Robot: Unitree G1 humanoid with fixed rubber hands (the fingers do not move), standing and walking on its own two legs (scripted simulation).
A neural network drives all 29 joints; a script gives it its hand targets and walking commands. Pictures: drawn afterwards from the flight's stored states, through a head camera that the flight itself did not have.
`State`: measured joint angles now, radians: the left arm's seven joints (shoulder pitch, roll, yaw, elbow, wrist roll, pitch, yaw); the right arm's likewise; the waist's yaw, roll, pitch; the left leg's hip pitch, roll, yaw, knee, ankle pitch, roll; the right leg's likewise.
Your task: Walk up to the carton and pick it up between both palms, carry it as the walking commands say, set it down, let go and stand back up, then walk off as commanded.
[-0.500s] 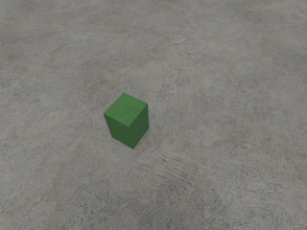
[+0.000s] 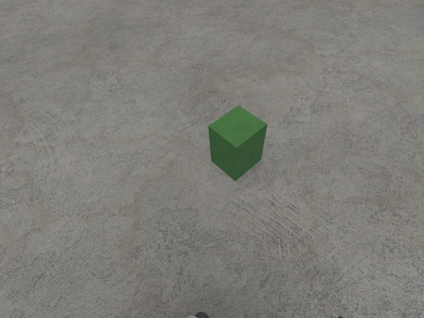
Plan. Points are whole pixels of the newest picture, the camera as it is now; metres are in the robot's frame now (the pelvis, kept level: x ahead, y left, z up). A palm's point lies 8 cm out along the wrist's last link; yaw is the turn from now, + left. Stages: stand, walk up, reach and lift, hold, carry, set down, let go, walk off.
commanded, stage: walk off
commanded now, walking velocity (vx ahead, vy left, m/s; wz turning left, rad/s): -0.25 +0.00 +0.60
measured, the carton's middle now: (236, 144) +1.02 -0.11 -0.62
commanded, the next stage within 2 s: stand in 1.90 s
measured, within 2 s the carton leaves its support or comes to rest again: neither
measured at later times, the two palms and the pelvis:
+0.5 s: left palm out of the picture -0.14 +0.32 -0.14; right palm out of the picture -0.01 -0.21 -0.10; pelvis -0.14 +0.04 +0.01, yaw +19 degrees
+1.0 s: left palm out of the picture -0.39 +0.21 -0.11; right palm out of the picture -0.05 -0.22 -0.13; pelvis -0.27 -0.04 +0.01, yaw +37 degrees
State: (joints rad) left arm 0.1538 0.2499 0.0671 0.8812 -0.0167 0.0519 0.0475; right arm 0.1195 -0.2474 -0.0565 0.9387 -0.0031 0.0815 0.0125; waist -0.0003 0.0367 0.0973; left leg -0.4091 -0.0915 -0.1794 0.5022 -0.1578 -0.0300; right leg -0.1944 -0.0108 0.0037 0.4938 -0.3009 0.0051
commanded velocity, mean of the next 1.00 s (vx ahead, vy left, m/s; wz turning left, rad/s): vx -0.25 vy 0.00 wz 0.60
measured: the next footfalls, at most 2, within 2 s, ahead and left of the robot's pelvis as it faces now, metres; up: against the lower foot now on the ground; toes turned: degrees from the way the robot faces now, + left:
left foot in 0.34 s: -0.13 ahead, +0.15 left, +0.00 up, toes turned +16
right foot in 0.86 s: -0.18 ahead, -0.12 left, +0.00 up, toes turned +33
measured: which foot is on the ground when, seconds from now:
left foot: up 0.00-0.32, down 0.34-0.86, up 0.88-1.00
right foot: down 0.00-0.36, up 0.38-0.84, down 0.86-1.00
